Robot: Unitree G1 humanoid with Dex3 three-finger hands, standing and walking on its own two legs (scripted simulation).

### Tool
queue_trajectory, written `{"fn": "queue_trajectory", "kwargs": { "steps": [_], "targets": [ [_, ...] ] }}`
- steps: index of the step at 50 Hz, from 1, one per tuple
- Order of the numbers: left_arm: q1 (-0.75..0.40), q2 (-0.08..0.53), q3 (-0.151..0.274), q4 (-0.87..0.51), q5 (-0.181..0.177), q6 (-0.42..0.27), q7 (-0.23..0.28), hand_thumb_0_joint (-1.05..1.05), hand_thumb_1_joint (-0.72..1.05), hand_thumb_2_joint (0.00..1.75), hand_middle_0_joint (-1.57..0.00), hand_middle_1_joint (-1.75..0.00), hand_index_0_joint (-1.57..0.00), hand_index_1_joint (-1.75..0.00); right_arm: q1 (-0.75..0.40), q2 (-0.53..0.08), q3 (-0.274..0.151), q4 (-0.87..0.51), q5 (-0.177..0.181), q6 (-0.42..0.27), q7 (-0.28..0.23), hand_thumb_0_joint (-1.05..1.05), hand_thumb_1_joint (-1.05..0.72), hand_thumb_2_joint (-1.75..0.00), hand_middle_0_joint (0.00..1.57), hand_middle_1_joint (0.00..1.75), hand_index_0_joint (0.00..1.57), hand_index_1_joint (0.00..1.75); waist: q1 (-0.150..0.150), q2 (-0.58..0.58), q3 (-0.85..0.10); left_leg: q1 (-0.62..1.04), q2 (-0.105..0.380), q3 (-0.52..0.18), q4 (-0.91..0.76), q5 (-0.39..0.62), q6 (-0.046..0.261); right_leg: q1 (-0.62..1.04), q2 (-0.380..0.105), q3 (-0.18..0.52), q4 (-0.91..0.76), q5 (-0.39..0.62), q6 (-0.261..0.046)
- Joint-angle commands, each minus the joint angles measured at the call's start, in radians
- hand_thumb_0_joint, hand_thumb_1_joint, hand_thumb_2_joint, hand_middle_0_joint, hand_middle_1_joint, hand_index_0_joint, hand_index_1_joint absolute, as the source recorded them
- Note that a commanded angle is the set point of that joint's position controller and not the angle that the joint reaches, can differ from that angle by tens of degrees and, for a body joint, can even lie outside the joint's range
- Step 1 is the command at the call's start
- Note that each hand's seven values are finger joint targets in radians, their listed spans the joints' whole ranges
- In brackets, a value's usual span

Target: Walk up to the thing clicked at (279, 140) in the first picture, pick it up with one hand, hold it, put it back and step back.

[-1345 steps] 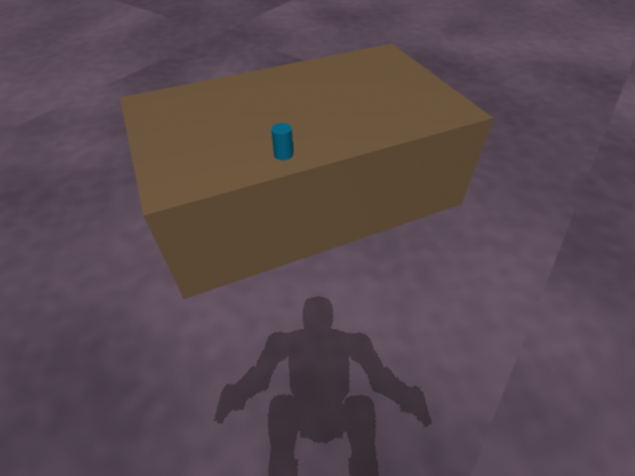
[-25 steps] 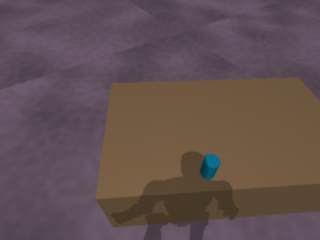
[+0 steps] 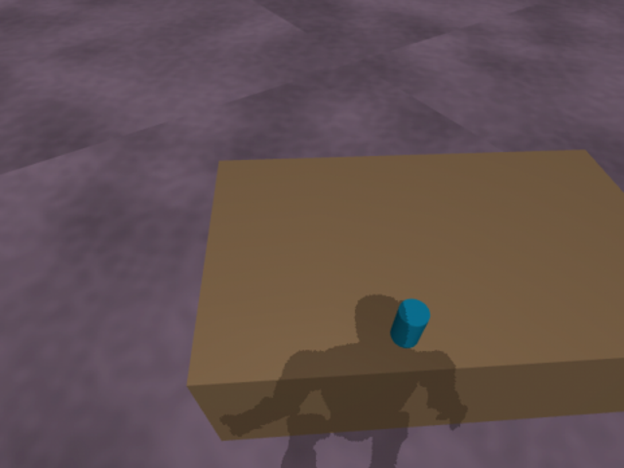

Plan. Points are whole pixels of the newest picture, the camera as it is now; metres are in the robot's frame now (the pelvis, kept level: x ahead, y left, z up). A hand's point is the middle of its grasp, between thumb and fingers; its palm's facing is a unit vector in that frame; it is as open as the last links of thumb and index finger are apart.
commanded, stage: stand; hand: right
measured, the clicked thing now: (409, 324) +0.46 -0.20 -0.28
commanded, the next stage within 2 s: step back in 0.06 s
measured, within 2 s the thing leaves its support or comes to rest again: neither
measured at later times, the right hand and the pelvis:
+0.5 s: hand out of the picture +0.04 -0.32 -0.18, palm faces -0.03 +0.94 -0.35, open 7.4 cm; pelvis -0.07 -0.05 -0.02, yaw +1 degrees
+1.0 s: hand out of the picture -0.06 -0.27 -0.15, palm faces -0.10 +0.90 -0.42, open 7.4 cm; pelvis -0.19 -0.02 -0.02, yaw +3 degrees
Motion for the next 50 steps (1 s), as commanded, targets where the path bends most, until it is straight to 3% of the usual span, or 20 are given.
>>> {"fn": "queue_trajectory", "kwargs": {
  "steps": [1, 5, 10, 12, 15, 16, 17, 18, 19, 21, 27, 32, 35, 37, 38, 39, 40, 42, 44, 50],
  "targets": [
    [-0.039, 0.203, 0.043, -0.062, -0.001, -0.019, 0.018, 0.0, 0.9, 0.9, -0.2, -0.3, -0.2, -0.3, -0.045, -0.218, -0.036, -0.057, 0.003, -0.029, -0.015, 0.0, -0.9, -0.9, 0.2, 0.3, 0.2, 0.3, 0.004, 0.024, -0.053, 0.087, 0.132, -0.131, -0.046, 0.128, 0.005, -0.079, -0.098, 0.06, -0.058, 0.131, -0.054],
    [-0.025, 0.225, 0.077, -0.114, -0.022, 0.003, 0.027, 0.0, 0.9, 0.9, -0.2, -0.3, -0.2, -0.3, -0.036, -0.281, -0.068, -0.107, 0.018, -0.001, -0.011, 0.0, -0.9, -0.9, 0.2, 0.3, 0.2, 0.3, 0.0, 0.094, -0.049, 0.04, 0.191, -0.18, 0.048, 0.493, 0.106, -0.147, -0.009, -0.001, 0.204, 0.224, -0.053],
    [0.032, 0.2, 0.093, -0.172, -0.01, 0.043, 0.024, 0.0, 0.9, 0.9, -0.2, -0.3, -0.2, -0.3, -0.051, -0.314, -0.102, -0.205, -0.001, 0.018, -0.022, 0.0, -0.9, -0.9, 0.2, 0.3, 0.2, 0.3, 0.009, 0.236, -0.144, -0.027, 0.349, -0.271, 0.044, 0.435, 0.272, -0.23, 0.035, 0.02, 0.613, -0.333, -0.081],
    [0.08, 0.186, 0.095, -0.175, -0.014, 0.046, 0.024, 0.0, 0.9, 0.9, -0.2, -0.3, -0.2, -0.3, -0.097, -0.299, -0.1, -0.238, -0.008, 0.028, -0.028, 0.0, -0.9, -0.9, 0.2, 0.3, 0.2, 0.3, 0.043, 0.198, -0.151, -0.052, 0.319, -0.231, 0.134, 0.432, 0.246, -0.231, 0.02, 0.043, 0.541, -0.273, -0.091],
    [0.118, 0.203, 0.111, -0.17, 0.012, 0.029, 0.025, 0.0, 0.9, 0.9, -0.2, -0.3, -0.2, -0.3, -0.131, -0.257, -0.083, -0.266, 0.011, 0.052, -0.017, 0.0, -0.9, -0.9, 0.2, 0.3, 0.2, 0.3, 0.07, 0.061, -0.087, -0.129, 0.157, -0.145, 0.309, 0.153, 0.11, -0.184, -0.002, 0.046, 0.121, 0.075, -0.065],
    [0.096, 0.288, 0.133, -0.195, 0.026, 0.02, 0.026, 0.0, 0.9, 0.9, -0.2, -0.3, -0.2, -0.3, -0.098, -0.198, -0.068, -0.285, 0.022, 0.058, -0.014, 0.0, -0.9, -0.9, 0.2, 0.3, 0.2, 0.3, 0.048, -0.159, -0.043, -0.264, 0.01, -0.104, 0.454, -0.114, 0.038, -0.178, -0.164, 0.292, 0.021, 0.207, -0.094],
    [0.013, 0.355, 0.141, -0.241, 0.028, 0.015, 0.027, 0.0, 0.9, 0.9, -0.2, -0.3, -0.2, -0.3, -0.063, -0.174, -0.062, -0.282, 0.017, 0.069, -0.02, 0.0, -0.9, -0.9, 0.2, 0.3, 0.2, 0.3, 0.019, -0.203, 0.005, -0.33, -0.108, -0.139, 0.625, -0.454, 0.003, -0.242, -0.279, 0.404, -0.019, 0.277, -0.185],
    [-0.03, 0.397, 0.146, -0.27, 0.041, 0.01, 0.029, 0.0, 0.9, 0.9, -0.2, -0.3, -0.2, -0.3, -0.061, -0.211, -0.079, -0.275, 0.009, 0.075, -0.032, 0.0, -0.9, -0.9, 0.2, 0.3, 0.2, 0.3, 0.04, -0.208, -0.008, -0.3, -0.107, -0.237, 0.789, -0.515, 0.018, -0.346, -0.35, 0.477, -0.003, 0.354, -0.297],
    [-0.065, 0.354, 0.144, -0.292, 0.032, 0.007, 0.032, 0.0, 0.9, 0.9, -0.2, -0.3, -0.2, -0.3, -0.046, -0.246, -0.087, -0.27, 0.013, 0.072, -0.032, 0.0, -0.9, -0.9, 0.2, 0.3, 0.2, 0.3, 0.025, -0.154, -0.009, -0.292, -0.103, -0.269, 0.883, -0.439, 0.018, -0.349, -0.313, 0.428, 0.02, 0.364, -0.303],
    [-0.159, 0.279, 0.134, -0.311, 0.025, 0.006, 0.034, 0.0, 0.9, 0.9, -0.2, -0.3, -0.2, -0.3, 0.056, -0.26, -0.091, -0.239, 0.029, 0.065, -0.032, 0.0, -0.9, -0.9, 0.2, 0.3, 0.2, 0.3, -0.044, -0.096, -0.036, -0.342, -0.119, -0.264, 0.919, -0.328, -0.006, -0.225, -0.19, 0.221, 0.089, 0.422, -0.231],
    [0.018, 0.236, 0.131, -0.327, 0.015, 0.01, 0.054, 0.0, 0.9, 0.9, -0.2, -0.3, -0.2, -0.3, -0.01, -0.243, -0.062, -0.295, 0.005, 0.048, -0.042, 0.0, -0.9, -0.9, 0.2, 0.3, 0.2, 0.3, 0.077, -0.101, -0.085, -0.448, -0.083, -0.224, 0.763, -0.377, -0.037, 0.079, -0.246, 0.211, 0.196, 0.613, -0.269],
    [0.031, 0.272, 0.148, -0.369, 0.01, 0.017, 0.058, 0.0, 0.9, 0.9, -0.2, -0.3, -0.2, -0.3, 0.036, -0.244, -0.069, -0.319, -0.003, 0.042, -0.035, 0.0, -0.9, -0.9, 0.2, 0.3, 0.2, 0.3, 0.074, -0.142, -0.154, -0.339, -0.027, -0.158, 0.531, -0.386, -0.022, 0.105, -0.283, 0.219, 0.238, 0.669, -0.28],
    [-0.041, 0.292, 0.143, -0.395, 0.006, 0.024, 0.047, 0.0, 0.9, 0.9, -0.2, -0.3, -0.2, -0.3, 0.117, -0.24, -0.083, -0.288, -0.009, 0.039, -0.024, 0.0, -0.9, -0.9, 0.2, 0.3, 0.2, 0.3, 0.022, -0.135, -0.161, -0.164, -0.031, -0.078, 0.35, -0.285, 0.0, -0.056, -0.235, 0.162, 0.268, 0.516, -0.234],
    [-0.069, 0.285, 0.135, -0.403, 0.001, 0.033, 0.039, 0.0, 0.9, 0.9, -0.2, -0.3, -0.2, -0.3, 0.165, -0.245, -0.093, -0.275, -0.015, 0.036, -0.015, 0.0, -0.9, -0.9, 0.2, 0.3, 0.2, 0.3, -0.024, -0.068, -0.143, -0.032, -0.006, -0.089, 0.164, -0.046, 0.03, -0.208, -0.176, 0.109, 0.314, 0.301, -0.159],
    [-0.052, 0.241, 0.124, -0.415, -0.002, 0.035, 0.036, 0.0, 0.9, 0.9, -0.2, -0.3, -0.2, -0.3, 0.152, -0.303, -0.108, -0.296, -0.031, 0.034, -0.013, 0.0, -0.9, -0.9, 0.2, 0.3, 0.2, 0.3, -0.022, 0.098, -0.139, 0.001, 0.163, -0.323, 0.103, 0.09, 0.1, -0.334, -0.068, 0.059, 0.449, 0.081, -0.098],
    [-0.104, 0.222, 0.124, -0.422, -0.011, 0.036, 0.043, 0.0, 0.9, 0.9, -0.2, -0.3, -0.2, -0.3, 0.084, -0.398, -0.119, -0.318, -0.021, 0.036, -0.004, 0.0, -0.9, -0.9, 0.2, 0.3, 0.2, 0.3, -0.037, 0.332, -0.1, -0.088, 0.344, -0.54, 0.002, 0.177, 0.246, -0.424, 0.129, -0.026, 0.67, -0.396, -0.054],
    [-0.132, 0.238, 0.138, -0.405, 0.008, 0.039, 0.055, 0.0, 0.9, 0.9, -0.2, -0.3, -0.2, -0.3, 0.073, -0.42, -0.129, -0.328, -0.028, 0.031, -0.008, 0.0, -0.9, -0.9, 0.2, 0.3, 0.2, 0.3, -0.063, 0.292, -0.069, -0.17, 0.393, -0.618, -0.014, 0.214, 0.317, -0.407, 0.15, 0.122, 0.864, -0.484, -0.048],
    [-0.068, 0.212, 0.134, -0.363, -0.012, 0.045, 0.053, 0.0, 0.9, 0.9, -0.2, -0.3, -0.2, -0.3, -0.016, -0.316, -0.095, -0.337, -0.027, 0.029, -0.022, 0.0, -0.9, -0.9, 0.2, 0.3, 0.2, 0.3, 0.01, 0.136, -0.037, -0.135, 0.284, -0.395, 0.049, 0.313, 0.242, -0.471, 0.159, 0.183, 1.023, -0.356, -0.062],
    [0.028, 0.222, 0.137, -0.332, -0.015, 0.04, 0.051, 0.0, 0.9, 0.9, -0.2, -0.3, -0.2, -0.3, -0.057, -0.291, -0.087, -0.361, -0.021, 0.026, -0.033, 0.0, -0.9, -0.9, 0.2, 0.3, 0.2, 0.3, 0.052, 0.167, -0.017, -0.105, 0.246, -0.313, 0.081, 0.305, 0.215, -0.506, 0.148, 0.164, 1.039, -0.28, -0.052],
    [0.019, 0.2, 0.124, -0.349, -0.001, 0.028, 0.035, 0.0, 0.9, 0.9, -0.2, -0.3, -0.2, -0.3, 0.033, -0.28, -0.097, -0.361, -0.012, 0.024, -0.033, 0.0, -0.9, -0.9, 0.2, 0.3, 0.2, 0.3, -0.017, 0.169, -0.082, 0.112, 0.264, -0.277, 0.134, 0.335, 0.256, -0.458, 0.093, 0.096, 0.71, -0.294, 0.008]
  ]
}}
